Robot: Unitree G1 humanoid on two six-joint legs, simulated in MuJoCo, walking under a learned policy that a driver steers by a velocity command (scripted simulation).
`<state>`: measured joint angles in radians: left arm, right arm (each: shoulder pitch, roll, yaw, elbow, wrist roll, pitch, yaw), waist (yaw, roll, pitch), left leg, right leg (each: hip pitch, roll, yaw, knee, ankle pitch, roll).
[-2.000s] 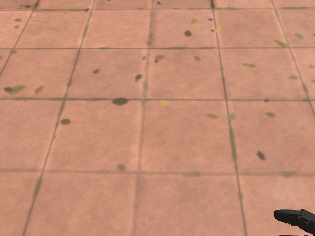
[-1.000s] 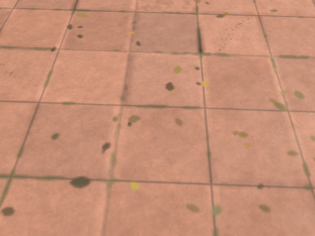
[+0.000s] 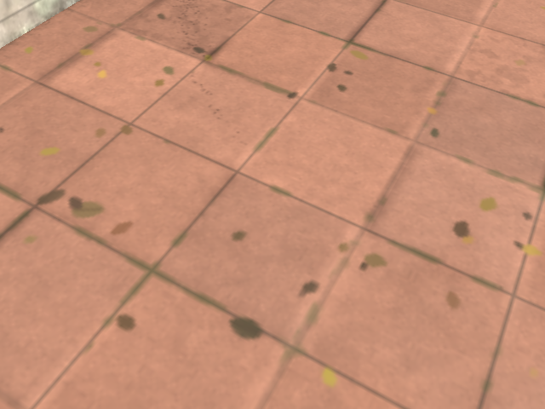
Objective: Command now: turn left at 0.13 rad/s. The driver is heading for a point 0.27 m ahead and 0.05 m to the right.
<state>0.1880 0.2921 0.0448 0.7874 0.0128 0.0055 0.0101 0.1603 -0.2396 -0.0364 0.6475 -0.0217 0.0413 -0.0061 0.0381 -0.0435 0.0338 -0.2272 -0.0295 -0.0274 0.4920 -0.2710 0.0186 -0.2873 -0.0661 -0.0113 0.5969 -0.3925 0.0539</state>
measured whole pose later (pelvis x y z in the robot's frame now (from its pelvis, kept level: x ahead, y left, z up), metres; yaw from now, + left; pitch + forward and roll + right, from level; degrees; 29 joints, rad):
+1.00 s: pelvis +0.13 -0.11 +0.00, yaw -13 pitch +0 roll +0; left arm 0.20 0.25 0.03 0.87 0.01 -0.01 0.01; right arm 0.11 -0.25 -0.05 0.83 0.00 -0.01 -0.02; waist 0.02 0.01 0.03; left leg -0.30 0.04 -0.01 0.49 -0.18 -0.03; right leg -0.08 0.08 -0.02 0.42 -0.30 -0.07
